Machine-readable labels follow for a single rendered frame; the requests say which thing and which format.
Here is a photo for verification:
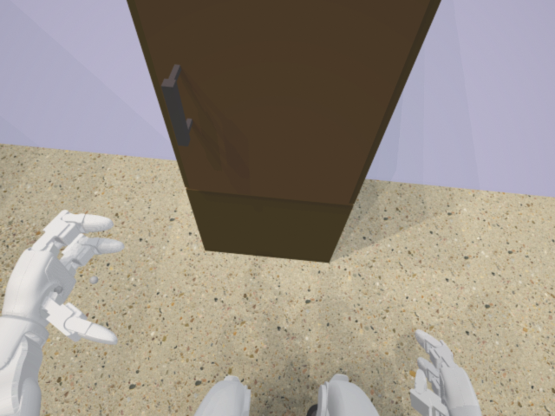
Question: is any left robot hand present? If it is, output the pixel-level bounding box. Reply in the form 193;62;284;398
2;210;125;345

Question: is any handle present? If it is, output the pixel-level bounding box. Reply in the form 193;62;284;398
161;64;193;146

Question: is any robot right thigh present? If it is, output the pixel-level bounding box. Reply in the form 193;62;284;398
317;380;379;416

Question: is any cupboard door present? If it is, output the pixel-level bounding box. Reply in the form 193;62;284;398
134;0;430;205

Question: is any robot thigh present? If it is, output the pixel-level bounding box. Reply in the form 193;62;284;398
193;380;251;416
317;380;379;416

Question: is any robot left thigh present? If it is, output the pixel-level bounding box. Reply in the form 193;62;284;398
193;380;251;416

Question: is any right robot hand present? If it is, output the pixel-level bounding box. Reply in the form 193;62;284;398
410;329;482;416

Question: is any robot left forearm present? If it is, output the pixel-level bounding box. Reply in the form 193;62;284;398
0;315;49;416

